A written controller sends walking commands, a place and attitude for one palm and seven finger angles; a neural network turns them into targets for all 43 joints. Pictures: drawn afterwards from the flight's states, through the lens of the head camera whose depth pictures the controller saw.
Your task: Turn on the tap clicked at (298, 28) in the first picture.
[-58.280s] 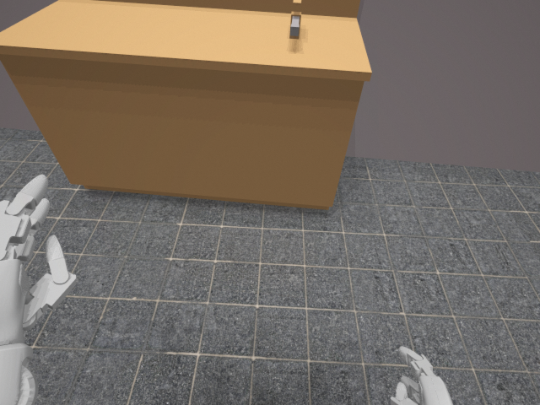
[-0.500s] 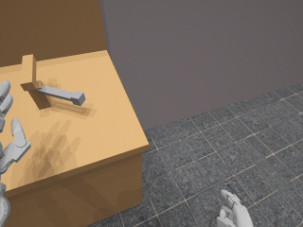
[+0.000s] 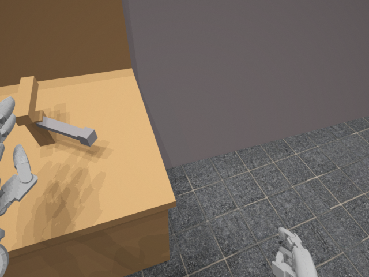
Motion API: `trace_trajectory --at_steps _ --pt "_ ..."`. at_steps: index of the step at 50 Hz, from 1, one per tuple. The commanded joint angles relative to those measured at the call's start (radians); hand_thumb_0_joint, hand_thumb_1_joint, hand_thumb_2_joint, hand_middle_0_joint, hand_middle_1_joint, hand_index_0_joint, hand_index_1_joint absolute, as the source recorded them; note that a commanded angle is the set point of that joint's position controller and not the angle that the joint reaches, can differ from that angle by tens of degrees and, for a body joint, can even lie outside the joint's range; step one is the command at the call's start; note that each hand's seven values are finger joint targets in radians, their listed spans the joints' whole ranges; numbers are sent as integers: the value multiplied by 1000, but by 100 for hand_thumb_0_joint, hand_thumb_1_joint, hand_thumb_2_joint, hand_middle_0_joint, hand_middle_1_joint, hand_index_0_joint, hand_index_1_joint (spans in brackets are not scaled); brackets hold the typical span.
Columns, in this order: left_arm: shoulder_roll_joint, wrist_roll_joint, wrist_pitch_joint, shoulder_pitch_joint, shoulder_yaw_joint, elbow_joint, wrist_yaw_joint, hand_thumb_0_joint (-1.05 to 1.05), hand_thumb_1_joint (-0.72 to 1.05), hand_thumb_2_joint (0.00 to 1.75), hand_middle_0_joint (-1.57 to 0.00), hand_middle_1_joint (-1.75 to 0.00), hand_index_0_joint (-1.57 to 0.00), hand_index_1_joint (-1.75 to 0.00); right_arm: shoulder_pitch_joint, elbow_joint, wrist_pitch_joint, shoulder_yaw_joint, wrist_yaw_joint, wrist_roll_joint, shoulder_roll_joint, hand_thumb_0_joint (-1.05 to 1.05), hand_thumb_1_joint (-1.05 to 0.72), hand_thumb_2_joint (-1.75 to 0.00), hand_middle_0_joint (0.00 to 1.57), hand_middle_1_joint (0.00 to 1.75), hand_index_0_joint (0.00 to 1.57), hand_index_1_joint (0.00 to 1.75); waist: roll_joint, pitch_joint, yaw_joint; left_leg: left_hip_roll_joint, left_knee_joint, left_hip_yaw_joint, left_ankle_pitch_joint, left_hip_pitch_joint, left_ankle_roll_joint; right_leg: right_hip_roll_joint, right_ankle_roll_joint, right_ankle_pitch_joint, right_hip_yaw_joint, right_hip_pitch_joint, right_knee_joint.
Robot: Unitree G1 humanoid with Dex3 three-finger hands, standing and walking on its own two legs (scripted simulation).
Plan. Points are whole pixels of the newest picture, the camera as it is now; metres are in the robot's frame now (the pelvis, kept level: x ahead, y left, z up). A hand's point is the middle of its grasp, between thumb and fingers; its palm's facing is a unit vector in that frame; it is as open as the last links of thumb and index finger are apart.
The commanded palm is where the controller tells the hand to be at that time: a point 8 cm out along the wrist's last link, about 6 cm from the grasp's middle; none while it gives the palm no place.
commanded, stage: come to a stop and stand still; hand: left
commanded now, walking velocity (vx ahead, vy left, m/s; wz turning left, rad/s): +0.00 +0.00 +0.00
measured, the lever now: (87, 136) +0.37 +0.25 +0.09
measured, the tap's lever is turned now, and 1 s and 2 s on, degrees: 52 52 52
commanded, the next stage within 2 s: look again from close up in 0.46 s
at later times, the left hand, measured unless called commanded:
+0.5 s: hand (17, 146) +0.25 +0.28 +0.21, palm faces +0.48 -0.78 -0.41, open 7.4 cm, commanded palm +0.16 +0.28 +0.19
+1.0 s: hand (43, 154) +0.26 +0.26 +0.17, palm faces +0.37 -0.84 -0.39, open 7.4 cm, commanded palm +0.20 +0.29 +0.19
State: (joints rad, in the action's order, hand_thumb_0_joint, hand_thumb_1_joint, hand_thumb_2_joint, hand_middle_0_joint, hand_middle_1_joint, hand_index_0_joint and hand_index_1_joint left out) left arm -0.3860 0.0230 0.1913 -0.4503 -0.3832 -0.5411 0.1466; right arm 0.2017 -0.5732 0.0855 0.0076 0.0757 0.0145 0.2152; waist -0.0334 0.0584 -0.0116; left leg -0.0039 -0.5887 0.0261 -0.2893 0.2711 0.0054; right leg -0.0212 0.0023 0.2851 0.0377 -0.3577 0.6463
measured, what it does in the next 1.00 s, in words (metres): stands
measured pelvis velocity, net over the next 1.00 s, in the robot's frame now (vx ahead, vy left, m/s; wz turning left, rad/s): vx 0.03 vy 0.02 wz -0.03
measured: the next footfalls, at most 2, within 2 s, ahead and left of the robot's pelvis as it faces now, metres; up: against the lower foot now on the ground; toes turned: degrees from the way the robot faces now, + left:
none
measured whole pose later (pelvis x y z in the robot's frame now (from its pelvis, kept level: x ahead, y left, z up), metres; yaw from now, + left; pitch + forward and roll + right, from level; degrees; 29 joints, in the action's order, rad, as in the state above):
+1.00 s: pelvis +0.03 +0.02 +0.01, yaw -2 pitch +0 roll -1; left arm -0.33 0.04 0.21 -0.44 -0.37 -0.47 0.12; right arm 0.15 -0.56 0.10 -0.01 0.03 -0.01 0.23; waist 0.01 0.06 -0.01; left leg -0.02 -0.48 0.05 -0.29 0.19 0.02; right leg 0.01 -0.01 0.20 -0.01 -0.21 0.42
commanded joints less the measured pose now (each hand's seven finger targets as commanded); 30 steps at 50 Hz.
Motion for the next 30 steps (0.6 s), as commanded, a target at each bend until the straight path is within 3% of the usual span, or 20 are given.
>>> trace_trajectory --at_steps 1,2,4,5,8,11,14,17,20,21,22,23,24,25,27,30 --pt "-134 -7 51 73 -84 -118 20 0 90 90 -20 -30 -20 -30 -79 140 69 26 -4 -1 98 0 -90 -90 20 30 20 30 72 -167 -6 -99 111 -83 241 26 25 -51 19 -311 -113 198 -171" --pt "-128 -1 50 88 -73 -90 17 0 90 90 -20 -30 -20 -30 -74 130 69 22 -4 -9 98 0 -90 -90 20 30 20 30 49 -154 4 -79 111 -67 184 34 2 -80 26 -332 -151 185 -199" --pt "-101 2 38 106 -31 -91 15 0 90 90 -20 -30 -20 -30 -55 125 62 31 -9 -7 103 0 -90 -90 20 30 20 30 -16 -207 5 -43 53 -32 184 -23 -11 -124 53 -368 -215 192 -233" --pt "-109 2 36 121 -28 -114 16 0 90 90 -20 -30 -20 -30 -61 125 60 30 -9 -9 102 0 -90 -90 20 30 20 30 -8 -212 4 -36 61 -32 179 -42 -11 -129 58 -347 -217 182 -244" --pt "-129 4 27 103 -47 -136 16 0 90 90 -20 -30 -20 -30 -84 132 47 18 -4 -13 96 0 -90 -90 20 30 20 30 55 -193 -3 -62 156 -63 200 -56 -1 -71 30 -223 -141 175 -236" --pt "-162 6 27 102 -83 -159 16 0 90 90 -20 -30 -20 -30 -107 142 39 13 1 -13 97 0 -90 -90 20 30 20 30 97 -151 -10 -82 229 -88 145 -17 7 -30 14 -160 -110 184 -238" --pt "-135 8 32 106 -66 -135 13 0 90 90 -20 -30 -20 -30 -92 142 39 11 2 -12 96 0 -90 -90 20 30 20 30 120 -140 -9 -81 263 -86 65 16 10 -17 11 -135 -98 214 -249" --pt "-127 7 32 113 -58 -110 10 0 90 90 -20 -30 -20 -30 -90 139 42 11 3 -12 96 0 -90 -90 20 30 20 30 119 -135 -8 -83 286 -89 42 18 8 -9 7 -127 -86 218 -252" --pt "-109 6 25 101 -42 -77 10 0 90 90 -20 -30 -20 -30 -79 135 44 14 1 -10 99 0 -90 -90 20 30 20 30 75 -147 -9 -72 262 -69 56 10 8 -17 8 -157 -95 229 -277" --pt "-794 -5 169 987 -303 -288 27 0 90 90 -20 -30 -20 -30 34 256 40 -155 51 30 98 0 -90 -90 20 30 20 30 286 59 54 -71 292 -87 -186 251 2 9 -52 71 -26 193 -167" --pt "-290 -18 135 643 -234 80 2 0 90 90 -20 -30 -20 -30 -53 169 84 -46 14 34 9 0 -90 -90 20 30 20 30 168 -113 -25 -143 259 -75 -193 108 25 -4 -19 170 7 104 -157" --pt "-241 9 117 448 -152 230 -6 0 90 90 -20 -30 -20 -30 -68 128 89 -25 -15 -8 90 0 -90 -90 20 30 20 30 194 -80 -13 -90 251 -36 -183 59 14 16 0 79 -14 112 -218" --pt "-208 11 120 364 -117 191 -17 0 90 90 -20 -30 -20 -30 -33 149 98 7 -36 -14 123 0 -90 -90 20 30 20 30 131 -88 -15 -55 195 -29 -131 62 2 -2 11 -18 -74 152 -272" --pt "-163 18 121 263 -74 142 -29 0 90 90 -20 -30 -20 -30 -36 158 106 11 -53 -12 123 0 -90 -90 20 30 20 30 60 -121 -16 -35 169 -23 -78 34 2 -33 20 -60 -119 182 -295" --pt "-78 32 110 103 -19 67 -44 0 90 90 -20 -30 -20 -30 -50 167 109 18 -77 -1 120 0 -90 -90 20 30 20 30 2 -152 -18 -41 166 -8 -15 -35 5 -37 18 -62 -128 181 -297" --pt "-119 17 92 60 -54 -61 -35 0 90 90 -20 -30 -20 -30 -85 158 108 16 -75 -9 126 0 -90 -90 20 30 20 30 -31 -144 -12 -56 178 -5 83 -60 8 -30 10 -153 -113 186 -291"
